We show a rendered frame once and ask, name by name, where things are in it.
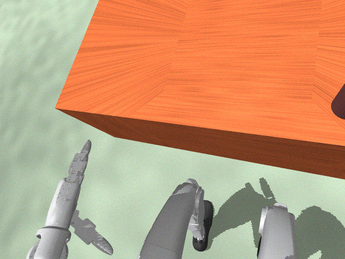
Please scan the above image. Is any left robot hand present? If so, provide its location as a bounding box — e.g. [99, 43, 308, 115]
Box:
[45, 140, 113, 255]

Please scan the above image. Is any left robot foot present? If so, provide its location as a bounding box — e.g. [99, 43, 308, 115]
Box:
[192, 200, 213, 251]

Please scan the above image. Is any left robot arm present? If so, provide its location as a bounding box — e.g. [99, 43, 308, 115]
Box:
[26, 226, 71, 259]

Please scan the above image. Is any can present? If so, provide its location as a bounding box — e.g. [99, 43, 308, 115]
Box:
[331, 84, 345, 120]

